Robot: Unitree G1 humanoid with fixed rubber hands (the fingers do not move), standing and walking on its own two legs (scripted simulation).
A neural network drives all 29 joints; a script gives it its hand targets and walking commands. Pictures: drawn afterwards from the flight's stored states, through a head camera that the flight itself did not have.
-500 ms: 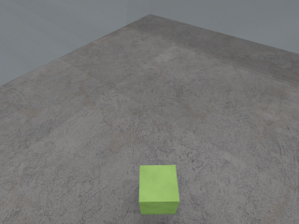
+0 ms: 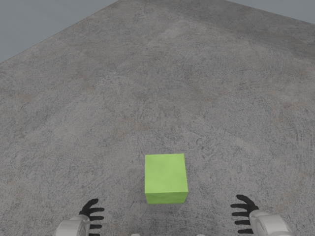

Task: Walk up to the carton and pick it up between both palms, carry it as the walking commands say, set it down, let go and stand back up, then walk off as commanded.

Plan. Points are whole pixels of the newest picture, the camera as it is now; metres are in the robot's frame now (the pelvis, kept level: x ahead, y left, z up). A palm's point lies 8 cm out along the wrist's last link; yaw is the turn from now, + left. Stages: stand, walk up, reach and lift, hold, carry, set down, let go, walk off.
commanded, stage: reach and lift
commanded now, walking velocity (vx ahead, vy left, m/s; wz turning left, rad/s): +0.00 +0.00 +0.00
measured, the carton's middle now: (165, 179) +0.45 -0.01 -0.62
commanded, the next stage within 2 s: none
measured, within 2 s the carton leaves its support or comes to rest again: neither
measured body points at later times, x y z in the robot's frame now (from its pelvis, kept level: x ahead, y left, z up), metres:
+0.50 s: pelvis -0.04 -0.02 -0.05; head +0.10 -0.02 +0.38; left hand +0.18 +0.20 -0.17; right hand +0.20 -0.23 -0.16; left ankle +0.01 +0.11 -0.71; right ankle +0.00 -0.14 -0.71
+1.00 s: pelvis -0.09 -0.01 -0.08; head +0.15 -0.01 +0.30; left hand +0.34 +0.18 -0.19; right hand +0.35 -0.21 -0.18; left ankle +0.01 +0.11 -0.71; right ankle +0.00 -0.14 -0.71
